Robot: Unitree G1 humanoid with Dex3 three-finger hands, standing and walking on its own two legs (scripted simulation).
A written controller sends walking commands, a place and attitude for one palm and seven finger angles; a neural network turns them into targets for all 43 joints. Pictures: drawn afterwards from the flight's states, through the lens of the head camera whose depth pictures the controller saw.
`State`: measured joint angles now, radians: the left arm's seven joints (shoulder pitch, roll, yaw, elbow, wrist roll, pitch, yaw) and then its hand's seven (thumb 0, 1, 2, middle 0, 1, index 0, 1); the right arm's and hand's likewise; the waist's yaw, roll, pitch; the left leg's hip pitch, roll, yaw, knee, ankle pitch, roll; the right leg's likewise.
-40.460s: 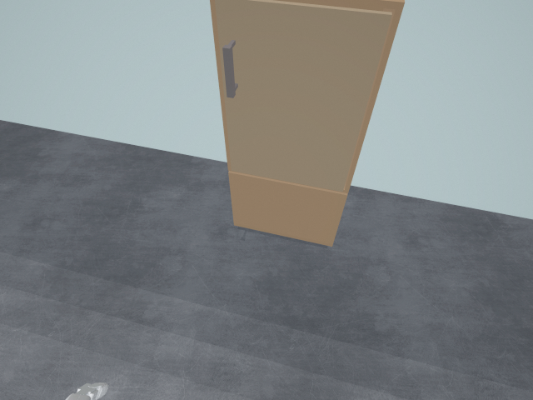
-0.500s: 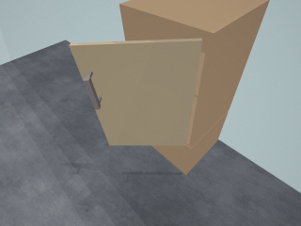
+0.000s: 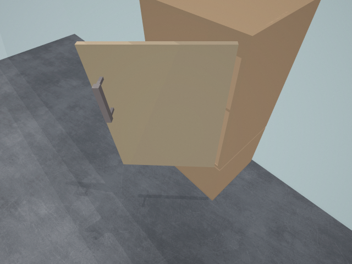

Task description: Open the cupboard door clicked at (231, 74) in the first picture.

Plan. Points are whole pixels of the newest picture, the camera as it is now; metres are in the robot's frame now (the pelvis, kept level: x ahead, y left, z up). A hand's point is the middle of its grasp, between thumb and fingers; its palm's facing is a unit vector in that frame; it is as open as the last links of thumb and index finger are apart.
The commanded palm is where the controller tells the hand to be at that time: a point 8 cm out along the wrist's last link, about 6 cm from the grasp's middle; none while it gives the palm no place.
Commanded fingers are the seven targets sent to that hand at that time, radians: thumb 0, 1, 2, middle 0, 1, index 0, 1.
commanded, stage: look again from close up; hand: left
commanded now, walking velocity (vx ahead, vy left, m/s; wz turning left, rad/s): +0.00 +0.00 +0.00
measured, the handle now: (105, 100) +0.56 +0.26 +0.04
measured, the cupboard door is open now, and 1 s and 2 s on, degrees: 44 44 44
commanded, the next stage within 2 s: raise the hand with hooked fingers in 0.48 s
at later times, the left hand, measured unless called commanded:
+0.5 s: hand out of the picture +0.01 +0.18 -0.17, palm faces +0.03 -0.98 -0.21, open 7.3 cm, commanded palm none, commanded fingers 0.00 0.90 0.90 -0.20 -0.30 -0.20 -0.30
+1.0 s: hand (95, 249) +0.16 +0.19 -0.04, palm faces -0.02 -1.00 +0.04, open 8.5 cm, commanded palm +0.14 +0.27 -0.04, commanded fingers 0.00 0.39 0.68 -0.24 -0.63 -0.24 -0.63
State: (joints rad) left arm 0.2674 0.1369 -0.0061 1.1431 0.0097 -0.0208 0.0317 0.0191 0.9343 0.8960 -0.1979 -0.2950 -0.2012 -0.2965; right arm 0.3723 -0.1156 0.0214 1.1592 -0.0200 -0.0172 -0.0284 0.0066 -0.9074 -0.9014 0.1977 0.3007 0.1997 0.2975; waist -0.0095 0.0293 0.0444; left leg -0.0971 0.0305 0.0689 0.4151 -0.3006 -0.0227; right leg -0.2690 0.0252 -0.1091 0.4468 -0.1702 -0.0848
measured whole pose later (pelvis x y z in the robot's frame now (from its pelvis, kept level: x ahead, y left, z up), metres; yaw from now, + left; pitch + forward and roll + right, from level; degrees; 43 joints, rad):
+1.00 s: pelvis -0.02 +0.03 -0.07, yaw +1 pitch +11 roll +1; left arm 0.44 0.16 0.09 0.10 -0.24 -0.49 -0.32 0.01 0.62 0.77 -0.22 -0.48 -0.22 -0.49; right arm 0.11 -0.31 -0.08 0.43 0.03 -0.24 0.00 0.01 -0.91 -0.90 0.20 0.30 0.20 0.30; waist 0.02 -0.06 -0.12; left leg -0.65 0.00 0.08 1.02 -0.56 0.03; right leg -0.81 -0.05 -0.09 1.01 -0.38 -0.05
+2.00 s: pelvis +0.00 +0.05 -0.04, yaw +2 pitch +8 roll -2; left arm 0.04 0.39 0.37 0.26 -0.34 -0.21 -0.47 -0.01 -0.47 0.31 -0.30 -1.18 -0.30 -1.18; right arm 0.25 -0.26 0.08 0.56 0.02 -0.25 -0.06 0.02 -0.90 -0.90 0.20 0.30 0.21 0.30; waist 0.02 0.02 -0.06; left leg -0.48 0.00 0.03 0.84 -0.49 0.05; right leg -0.59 -0.04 -0.14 0.76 -0.30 -0.01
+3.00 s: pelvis -0.02 +0.03 -0.03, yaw +2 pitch +7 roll -1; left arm -0.24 0.46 0.43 0.59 -0.31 -0.24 -0.54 -0.01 -0.50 0.30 -0.30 -1.20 -0.30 -1.20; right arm 0.27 -0.30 0.07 0.60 0.04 -0.22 -0.10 0.02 -0.90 -0.90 0.20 0.30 0.21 0.30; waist 0.00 0.02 -0.03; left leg -0.46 0.00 0.03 0.77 -0.44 0.02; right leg -0.58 -0.03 -0.13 0.71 -0.26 -0.04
